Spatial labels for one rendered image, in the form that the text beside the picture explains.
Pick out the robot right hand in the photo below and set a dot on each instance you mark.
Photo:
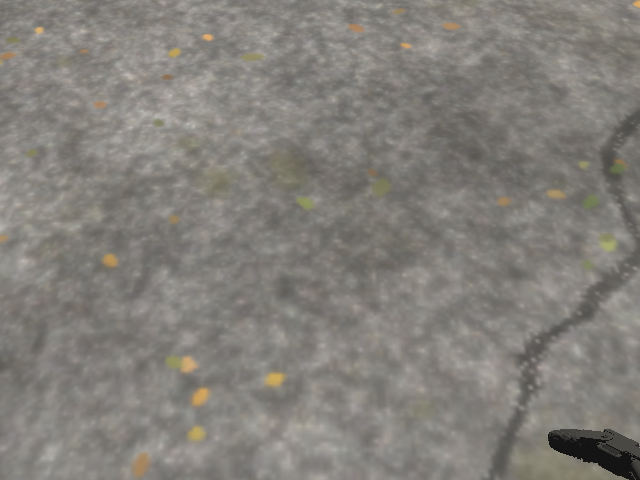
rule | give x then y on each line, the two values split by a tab
611	450

